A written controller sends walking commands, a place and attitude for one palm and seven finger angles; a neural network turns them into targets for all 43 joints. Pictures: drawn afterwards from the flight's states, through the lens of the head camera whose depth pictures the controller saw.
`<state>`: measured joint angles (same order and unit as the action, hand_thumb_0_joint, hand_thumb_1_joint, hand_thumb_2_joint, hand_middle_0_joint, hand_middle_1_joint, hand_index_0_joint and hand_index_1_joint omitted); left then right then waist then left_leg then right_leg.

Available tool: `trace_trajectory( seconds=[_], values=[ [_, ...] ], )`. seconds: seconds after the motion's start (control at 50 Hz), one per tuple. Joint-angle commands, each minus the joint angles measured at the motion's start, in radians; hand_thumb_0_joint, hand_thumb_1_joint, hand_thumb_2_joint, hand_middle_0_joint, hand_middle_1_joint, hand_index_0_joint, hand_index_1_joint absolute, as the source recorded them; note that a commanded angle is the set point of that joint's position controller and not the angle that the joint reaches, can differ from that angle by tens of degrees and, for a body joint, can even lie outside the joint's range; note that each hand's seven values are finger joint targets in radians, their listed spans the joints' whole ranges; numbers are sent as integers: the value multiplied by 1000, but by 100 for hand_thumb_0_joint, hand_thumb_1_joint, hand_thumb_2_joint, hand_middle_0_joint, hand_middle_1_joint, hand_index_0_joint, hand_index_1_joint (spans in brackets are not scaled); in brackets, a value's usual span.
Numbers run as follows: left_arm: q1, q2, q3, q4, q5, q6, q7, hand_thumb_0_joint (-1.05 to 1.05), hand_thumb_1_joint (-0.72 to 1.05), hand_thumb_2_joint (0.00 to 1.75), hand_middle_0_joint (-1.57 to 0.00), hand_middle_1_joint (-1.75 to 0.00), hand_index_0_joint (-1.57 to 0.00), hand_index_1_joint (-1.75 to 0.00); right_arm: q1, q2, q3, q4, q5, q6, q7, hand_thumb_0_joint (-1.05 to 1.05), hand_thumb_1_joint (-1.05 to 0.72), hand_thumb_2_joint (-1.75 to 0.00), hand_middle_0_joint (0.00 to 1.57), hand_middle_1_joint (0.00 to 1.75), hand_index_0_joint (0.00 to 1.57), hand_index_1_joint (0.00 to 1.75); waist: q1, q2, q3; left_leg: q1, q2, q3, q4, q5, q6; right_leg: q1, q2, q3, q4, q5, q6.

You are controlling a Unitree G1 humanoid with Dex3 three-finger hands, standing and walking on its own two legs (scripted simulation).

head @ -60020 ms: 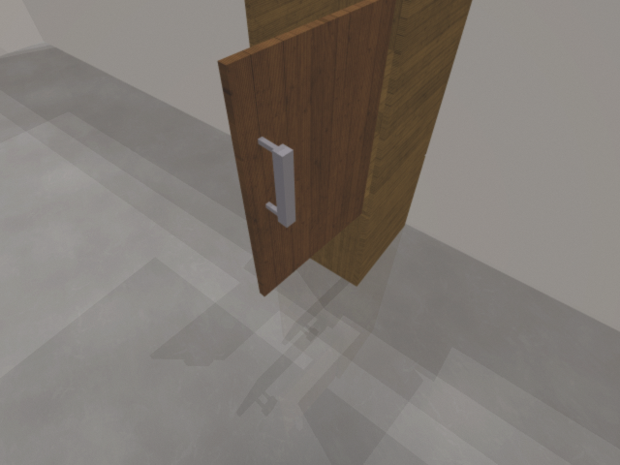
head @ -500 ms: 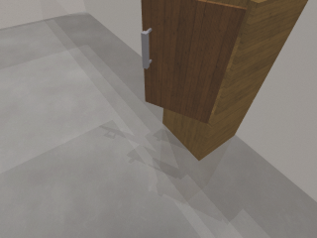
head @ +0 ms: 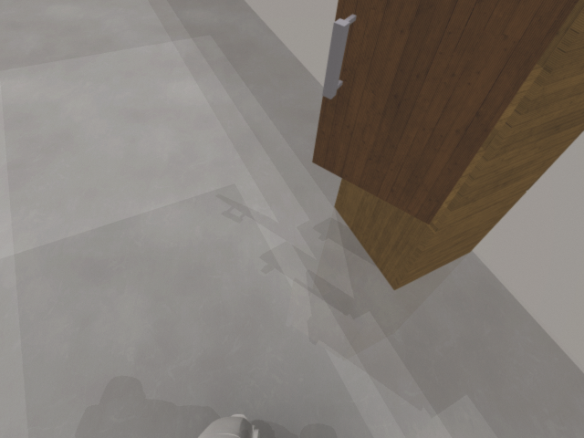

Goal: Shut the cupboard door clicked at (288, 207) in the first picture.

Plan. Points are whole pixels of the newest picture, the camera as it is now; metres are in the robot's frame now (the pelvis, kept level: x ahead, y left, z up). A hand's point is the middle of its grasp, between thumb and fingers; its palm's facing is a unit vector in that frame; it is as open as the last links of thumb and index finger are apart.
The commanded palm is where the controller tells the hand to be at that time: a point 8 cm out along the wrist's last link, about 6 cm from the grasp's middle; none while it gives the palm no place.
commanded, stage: walk to a spot facing it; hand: left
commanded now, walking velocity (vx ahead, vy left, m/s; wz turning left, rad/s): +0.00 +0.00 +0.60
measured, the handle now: (340, 57) +0.85 -0.07 +0.05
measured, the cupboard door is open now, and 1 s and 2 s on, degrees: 28 28 28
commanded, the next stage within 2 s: none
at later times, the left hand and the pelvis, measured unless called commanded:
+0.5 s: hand out of the picture +0.06 +0.18 -0.13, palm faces +0.27 -0.91 -0.32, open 7.4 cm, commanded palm none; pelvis +0.02 -0.06 +0.02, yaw +18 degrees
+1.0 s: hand out of the picture -0.08 +0.15 -0.17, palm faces +0.61 -0.75 -0.26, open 7.4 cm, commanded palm none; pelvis +0.03 -0.03 +0.01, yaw +37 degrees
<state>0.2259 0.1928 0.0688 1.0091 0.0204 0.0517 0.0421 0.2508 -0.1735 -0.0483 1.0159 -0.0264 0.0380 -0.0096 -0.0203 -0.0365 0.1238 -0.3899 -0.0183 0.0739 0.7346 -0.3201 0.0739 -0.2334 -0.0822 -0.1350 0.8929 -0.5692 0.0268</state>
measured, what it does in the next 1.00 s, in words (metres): steps on the spot, turning left: right foot, then left foot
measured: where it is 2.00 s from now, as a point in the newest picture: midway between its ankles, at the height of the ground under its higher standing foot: outside the picture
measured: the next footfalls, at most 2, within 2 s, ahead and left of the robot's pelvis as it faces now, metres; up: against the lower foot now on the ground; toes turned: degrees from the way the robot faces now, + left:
right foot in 0.46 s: +0.06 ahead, -0.17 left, +0.00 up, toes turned +18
left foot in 0.88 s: +0.01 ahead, +0.07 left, +0.00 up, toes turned +38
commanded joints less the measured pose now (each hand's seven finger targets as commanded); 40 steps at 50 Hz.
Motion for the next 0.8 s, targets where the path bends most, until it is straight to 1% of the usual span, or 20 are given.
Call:
trace_trajectory(
  seconds=[0.0, 0.02, 0.06, 0.12, 0.16, 0.26, 0.34, 0.36, 0.38, 0.4, 0.42, 0.44, 0.46, 0.48, 0.5, 0.52, 0.56, 0.62, 0.66, 0.78],
  values=[
    [-52, 113, 31, -124, 1, -10, -4, 0, 90, 90, -20, -30, -20, -30, 85, -227, -44, -71, -6, -12, -21, 0, -90, -90, 20, 30, 20, 30, -31, 161, -86, 91, 327, -559, -487, 69, 109, -272, -8, 168, 310, 60, -4],
    [-54, 112, 32, -125, 5, -13, -11, 0, 90, 90, -20, -30, -20, -30, 49, -223, -41, -86, -8, -16, -22, 0, -90, -90, 20, 30, 20, 30, -15, 121, -85, 81, 289, -519, -492, 10, 92, -278, -6, 174, 300, 130, 4],
    [-31, 114, 34, -127, 9, -21, -21, 0, 90, 90, -20, -30, -20, -30, 21, -225, -41, -103, -4, -25, -22, 0, -90, -90, 20, 30, 20, 30, 4, 86, -135, 129, 234, -458, -487, 33, 66, -288, 7, 169, 267, 211, 17],
    [-32, 115, 34, -141, 9, -20, -22, 0, 90, 90, -20, -30, -20, -30, 16, -226, -48, -114, 0, -26, -19, 0, -90, -90, 20, 30, 20, 30, 3, 115, -183, 195, 216, -428, -471, 119, 70, -303, 16, 168, 205, 233, 34],
    [-48, 123, 31, -161, 11, -20, -22, 0, 90, 90, -20, -30, -20, -30, 27, -234, -53, -117, 0, -23, -16, 0, -90, -90, 20, 30, 20, 30, -5, 122, -202, 230, 206, -448, -460, 150, 79, -305, 29, 168, 147, 221, 41],
    [-100, 132, 21, -205, 8, -21, -21, 0, 90, 90, -20, -30, -20, -30, 30, -253, -71, -127, -4, -11, -8, 0, -90, -90, 20, 30, 20, 30, -26, 210, -205, 263, 189, -490, -412, 262, 94, -271, 67, 162, -18, 156, 45],
    [-56, 138, 18, -208, -2, -21, -15, 0, 90, 90, -20, -30, -20, -30, -11, -263, -80, -153, -4, 0, -4, 0, -90, -90, 20, 30, 20, 30, -9, 228, -222, 208, 162, -518, -386, 307, 76, -138, 102, 155, -175, 156, 28],
    [-27, 150, 20, -203, -2, -25, -13, 0, 90, 90, -20, -30, -20, -30, -24, -261, -81, -162, -2, 0, -4, 0, -90, -90, 20, 30, 20, 30, 4, 231, -232, 186, 145, -518, -354, 344, 64, -74, 110, 159, -267, 185, 23],
    [20, 160, 26, -191, -5, -26, -10, 0, 90, 90, -20, -30, -20, -30, -57, -247, -81, -174, 4, 3, -2, 0, -90, -90, 20, 30, 20, 30, 30, 209, -233, 102, 117, -502, -342, 268, 39, 35, 112, 148, -360, 256, 17],
    [72, 186, 35, -183, -3, -31, -7, 0, 90, 90, -20, -30, -20, -30, -82, -224, -78, -187, 13, 5, 1, 0, -90, -90, 20, 30, 20, 30, 59, 153, -232, -19, 70, -462, -292, 126, -4, 166, 68, 175, -507, 319, 3],
    [81, 268, 50, -192, 12, -42, -2, 0, 90, 90, -20, -30, -20, -30, -59, -158, -74, -196, 24, 7, 7, 0, -90, -90, 20, 30, 20, 30, 58, -105, -209, -206, -57, -312, -64, -115, -86, 253, -170, 443, -676, 179, -79],
    [13, 297, 46, -210, 18, -39, 2, 0, 90, 90, -20, -30, -20, -30, -63, -158, -77, -204, 12, 4, 7, 0, -90, -90, 20, 30, 20, 30, 47, -217, -137, -265, -116, -170, 242, -255, -123, 105, -387, 624, -712, 235, -177],
    [-49, 267, 34, -226, 8, -37, 6, 0, 90, 90, -20, -30, -20, -30, -38, -198, -83, -195, 1, 8, 12, 0, -90, -90, 20, 30, 20, 30, 7, -96, -123, -199, -53, -200, 402, -238, -112, -9, -386, 521, -669, 332, -207],
    [-97, 210, 24, -236, 7, -46, 7, 0, 90, 90, -20, -30, -20, -30, -10, -173, -77, -178, -5, 15, 20, 0, -90, -90, 20, 30, 20, 30, -29, -41, -102, -207, -33, -188, 469, -168, -110, -1, -302, 416, -619, 439, -199],
    [-101, 182, 19, -232, 3, -53, 6, 0, 90, 90, -20, -30, -20, -30, -15, -161, -71, -167, -2, 18, 22, 0, -90, -90, 20, 30, 20, 30, -35, -103, -111, -223, -9, -161, 504, -137, -124, 46, -247, 352, -564, 632, -186],
    [-89, 168, 13, -228, 0, -57, 4, 0, 90, 90, -20, -30, -20, -30, -26, -166, -67, -169, 1, 17, 27, 0, -90, -90, 20, 30, 20, 30, -35, -120, -114, -231, 7, -135, 510, -103, -135, 95, -218, 256, -512, 816, -174],
    [-17, 175, 17, -210, 2, -60, 7, 0, 90, 90, -20, -30, -20, -30, -69, -154, -54, -194, 8, 15, 33, 0, -90, -90, 20, 30, 20, 30, -5, -153, -139, -247, 7, -89, 427, -106, -141, 212, -203, 178, -461, 1014, -147],
    [108, 201, 29, -179, 4, -59, 8, 0, 90, 90, -20, -30, -20, -30, -162, -137, -37, -217, 7, 18, 36, 0, -90, -90, 20, 30, 20, 30, 54, -166, -144, -229, 11, -40, 291, -118, -139, 303, -211, 144, -426, 1127, -133],
    [149, 207, 33, -166, 5, -57, 6, 0, 90, 90, -20, -30, -20, -30, -194, -128, -30, -220, 9, 20, 38, 0, -90, -90, 20, 30, 20, 30, 70, -170, -132, -211, 10, -16, 235, -116, -133, 320, -217, 123, -422, 1146, -127],
    [145, 226, 45, -176, 14, -52, 2, 0, 90, 90, -20, -30, -20, -30, -207, -123, -23, -232, 15, 13, 40, 0, -90, -90, 20, 30, 20, 30, 58, -212, -138, -62, 8, 35, 8, -112, -97, 268, -253, 70, -370, 1118, -132]
  ],
)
